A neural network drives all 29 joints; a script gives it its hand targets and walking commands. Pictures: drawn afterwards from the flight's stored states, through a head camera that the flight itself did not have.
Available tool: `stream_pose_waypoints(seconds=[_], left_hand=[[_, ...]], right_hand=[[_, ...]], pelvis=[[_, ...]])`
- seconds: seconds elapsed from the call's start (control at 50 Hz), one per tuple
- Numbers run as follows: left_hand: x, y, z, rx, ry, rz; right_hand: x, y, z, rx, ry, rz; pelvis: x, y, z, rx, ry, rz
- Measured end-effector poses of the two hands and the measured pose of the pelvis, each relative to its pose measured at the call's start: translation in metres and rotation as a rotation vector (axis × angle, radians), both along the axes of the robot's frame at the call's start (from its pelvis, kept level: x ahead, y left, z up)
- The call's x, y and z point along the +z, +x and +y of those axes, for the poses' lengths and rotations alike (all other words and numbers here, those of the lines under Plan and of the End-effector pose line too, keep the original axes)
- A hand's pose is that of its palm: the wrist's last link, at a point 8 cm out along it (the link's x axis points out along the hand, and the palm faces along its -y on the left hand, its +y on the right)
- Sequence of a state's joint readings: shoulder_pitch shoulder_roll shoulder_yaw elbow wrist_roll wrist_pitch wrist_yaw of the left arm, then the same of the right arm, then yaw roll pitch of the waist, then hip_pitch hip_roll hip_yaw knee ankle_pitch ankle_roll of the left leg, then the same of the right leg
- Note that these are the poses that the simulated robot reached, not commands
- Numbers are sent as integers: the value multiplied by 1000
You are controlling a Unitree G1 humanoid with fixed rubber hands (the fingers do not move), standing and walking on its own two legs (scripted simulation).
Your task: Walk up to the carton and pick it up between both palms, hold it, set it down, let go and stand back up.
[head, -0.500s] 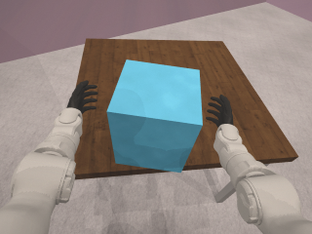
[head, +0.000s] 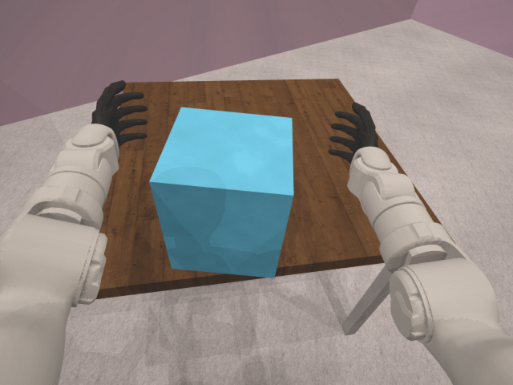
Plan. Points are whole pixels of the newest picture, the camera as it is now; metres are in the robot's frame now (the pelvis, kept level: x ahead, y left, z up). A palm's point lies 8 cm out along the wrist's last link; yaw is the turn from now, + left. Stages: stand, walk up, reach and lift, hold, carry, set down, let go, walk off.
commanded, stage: set down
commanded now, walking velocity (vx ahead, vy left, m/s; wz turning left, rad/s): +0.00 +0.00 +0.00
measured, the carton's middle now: (229, 196) +0.48 -0.01 +0.02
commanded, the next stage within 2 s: none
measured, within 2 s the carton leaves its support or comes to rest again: neither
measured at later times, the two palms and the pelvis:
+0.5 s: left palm (86, 122) +0.49 +0.20 +0.19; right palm (353, 145) +0.42 -0.19 +0.18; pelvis +0.02 -0.02 +0.01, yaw +1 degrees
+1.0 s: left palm (67, 205) +0.40 +0.24 +0.11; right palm (358, 216) +0.34 -0.19 +0.11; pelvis +0.01 +0.01 +0.01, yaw -1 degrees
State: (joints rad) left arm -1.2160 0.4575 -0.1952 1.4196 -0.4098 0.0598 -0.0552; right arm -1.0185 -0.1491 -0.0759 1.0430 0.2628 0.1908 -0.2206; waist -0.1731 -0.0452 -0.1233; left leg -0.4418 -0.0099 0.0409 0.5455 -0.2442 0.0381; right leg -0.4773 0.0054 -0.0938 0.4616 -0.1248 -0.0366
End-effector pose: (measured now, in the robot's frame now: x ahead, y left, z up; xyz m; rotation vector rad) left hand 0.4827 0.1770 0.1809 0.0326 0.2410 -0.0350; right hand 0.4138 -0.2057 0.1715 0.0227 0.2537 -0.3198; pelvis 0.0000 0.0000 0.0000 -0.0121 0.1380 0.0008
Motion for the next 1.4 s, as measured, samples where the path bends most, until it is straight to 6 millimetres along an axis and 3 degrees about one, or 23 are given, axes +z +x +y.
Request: stream_pose_waypoints(seconds=[0.1, 0.38, 0.58, 0.88, 1.04, 1.18, 1.28, 1.4], left_hand=[[10, 1, 5, 15, 7, 6], [7, 9, 27, 43, -5, 5], [9, 1, 28, -17, 4, 15], [-60, -61, 51, -8, 1, 80], [-69, -81, 63, 14, -7, 66], [-68, -90, 60, -9, 6, 39], [-79, -100, 56, -25, 13, 41], [-108, -123, 58, -14, 11, 80]], right_hand=[[9, 4, 3, 13, 7, 9], [-2, 15, 15, 18, 43, 9], [7, 1, 10, 0, 40, -9], [-61, -63, 17, -1, 82, 44], [-62, -75, 17, 0, 58, 31], [-65, -78, 19, 11, 71, 21], [-83, -90, 23, 10, 86, 38], [-113, -113, 25, 3, 89, 78]], pelvis=[[4, 3, -7, 8, 6, -28], [8, 14, -18, 24, 9, -10], [12, 24, -13, 8, -1, -93], [11, 12, 6, -18, -8, -158], [9, 5, 11, -16, -10, -147], [9, 9, 13, -11, -13, -179], [10, 14, 12, -12, -13, -205], [10, 20, 8, -18, -11, -213]])
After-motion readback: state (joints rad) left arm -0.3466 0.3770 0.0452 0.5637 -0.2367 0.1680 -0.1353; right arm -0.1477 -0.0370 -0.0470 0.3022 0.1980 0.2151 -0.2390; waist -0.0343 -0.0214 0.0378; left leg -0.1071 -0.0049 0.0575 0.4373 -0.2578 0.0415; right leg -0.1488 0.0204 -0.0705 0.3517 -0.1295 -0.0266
